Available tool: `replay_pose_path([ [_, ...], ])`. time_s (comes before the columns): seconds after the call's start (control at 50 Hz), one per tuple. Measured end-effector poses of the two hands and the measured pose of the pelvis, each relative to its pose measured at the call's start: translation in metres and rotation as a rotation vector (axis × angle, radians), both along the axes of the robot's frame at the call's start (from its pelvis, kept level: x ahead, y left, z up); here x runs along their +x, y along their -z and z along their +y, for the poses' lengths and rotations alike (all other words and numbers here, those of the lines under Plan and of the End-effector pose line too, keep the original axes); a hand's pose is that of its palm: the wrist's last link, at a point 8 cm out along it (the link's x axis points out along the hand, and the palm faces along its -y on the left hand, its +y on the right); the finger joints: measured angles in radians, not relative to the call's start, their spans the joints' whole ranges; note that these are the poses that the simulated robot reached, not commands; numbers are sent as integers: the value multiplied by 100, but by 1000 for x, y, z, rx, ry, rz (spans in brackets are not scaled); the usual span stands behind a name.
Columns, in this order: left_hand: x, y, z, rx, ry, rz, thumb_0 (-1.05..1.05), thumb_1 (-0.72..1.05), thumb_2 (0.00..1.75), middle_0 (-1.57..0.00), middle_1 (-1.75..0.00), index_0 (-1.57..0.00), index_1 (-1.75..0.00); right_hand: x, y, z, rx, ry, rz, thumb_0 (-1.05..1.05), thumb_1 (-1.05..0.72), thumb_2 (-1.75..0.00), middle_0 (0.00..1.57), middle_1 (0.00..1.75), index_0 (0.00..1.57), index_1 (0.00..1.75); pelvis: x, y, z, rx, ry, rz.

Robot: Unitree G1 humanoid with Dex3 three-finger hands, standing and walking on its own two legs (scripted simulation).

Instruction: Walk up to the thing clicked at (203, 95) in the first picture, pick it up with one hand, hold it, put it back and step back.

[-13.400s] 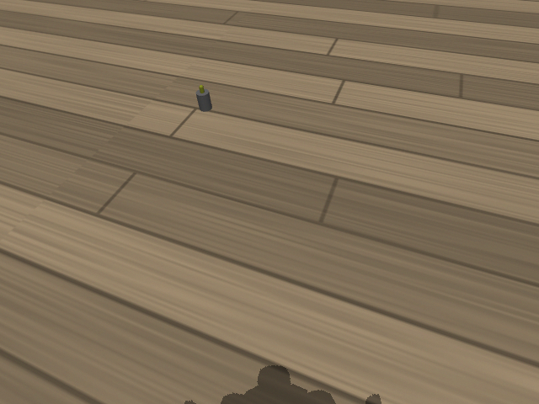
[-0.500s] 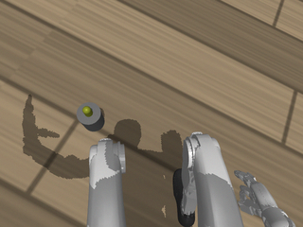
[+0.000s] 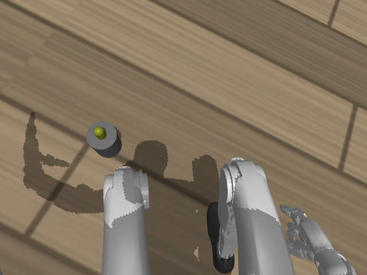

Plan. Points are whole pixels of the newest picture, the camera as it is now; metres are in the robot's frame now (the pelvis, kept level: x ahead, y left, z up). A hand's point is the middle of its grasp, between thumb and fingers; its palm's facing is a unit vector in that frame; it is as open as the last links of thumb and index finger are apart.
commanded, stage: approach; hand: left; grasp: from the side
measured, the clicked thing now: (104, 138) +0.45 +0.23 -0.28
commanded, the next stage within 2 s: close in in 0.36 s
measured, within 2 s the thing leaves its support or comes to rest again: neither
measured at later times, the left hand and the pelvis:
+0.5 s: hand (66, 146) +0.40 +0.30 -0.20, palm faces +0.03 -1.00 +0.05, open 17.1 cm; pelvis +0.00 +0.01 -0.07, yaw -5 degrees
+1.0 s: hand (91, 143) +0.42 +0.25 -0.23, palm faces +0.09 -1.00 +0.00, open 17.4 cm; pelvis -0.02 +0.03 -0.08, yaw -9 degrees
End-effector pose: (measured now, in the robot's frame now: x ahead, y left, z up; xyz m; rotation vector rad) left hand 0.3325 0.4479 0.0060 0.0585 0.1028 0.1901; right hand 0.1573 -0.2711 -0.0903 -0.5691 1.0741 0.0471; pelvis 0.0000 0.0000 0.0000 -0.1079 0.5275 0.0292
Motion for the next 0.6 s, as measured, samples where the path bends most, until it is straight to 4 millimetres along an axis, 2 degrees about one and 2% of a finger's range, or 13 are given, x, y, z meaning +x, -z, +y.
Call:
replay_pose_path([
  [0.08,6,39,-13,-39,31,9,-1,-48,9,-5,-8,-3,-11,6,5,0,-18,-46,-2,1,-90,-90,21,30,20,30,0,12,0,-8,8,-14],
  [0.22,21,121,-39,-113,35,18,-2,-46,10,-5,-8,-3,-11,16,15,3,-84,-152,21,1,-90,-90,21,30,20,30,0,39,1,-35,24,-73],
  [0.3,29,158,-53,-112,45,17,-2,-44,11,-5,-8,-2,-11,18,19,6,-131,-203,57,1,-90,-90,21,30,20,30,-1,52,3,-56,33,-113],
  [0.42,40,187,-71,-85,106,-5,-2,-43,10,-5,-9,-2,-11,12,23,12,-185,-245,116,1,-91,-90,21,30,20,30,-2,63,9,-91,43,-160],
  [0.6,51,226,-124,-143,158,29,-2,-53,5,-6,-9,-5,-10,-2,18,28,-220,-296,132,1,-92,-90,21,30,21,30,-9,74,18,-142,62,-234],
])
